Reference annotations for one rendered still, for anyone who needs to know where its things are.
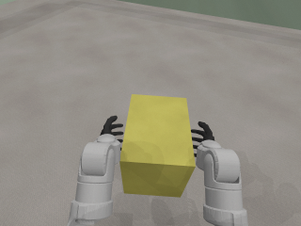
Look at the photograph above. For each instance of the carton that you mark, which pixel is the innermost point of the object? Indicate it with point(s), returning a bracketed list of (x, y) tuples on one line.
[(157, 155)]

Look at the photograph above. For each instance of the robot right hand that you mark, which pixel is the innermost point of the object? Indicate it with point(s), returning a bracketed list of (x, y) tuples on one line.
[(207, 134)]

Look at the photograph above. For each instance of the robot left hand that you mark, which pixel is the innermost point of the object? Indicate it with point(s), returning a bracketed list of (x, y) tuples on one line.
[(108, 126)]

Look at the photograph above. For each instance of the left robot forearm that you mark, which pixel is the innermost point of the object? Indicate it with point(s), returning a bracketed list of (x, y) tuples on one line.
[(93, 200)]

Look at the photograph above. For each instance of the right robot forearm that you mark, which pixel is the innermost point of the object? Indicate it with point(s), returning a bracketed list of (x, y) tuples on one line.
[(223, 183)]

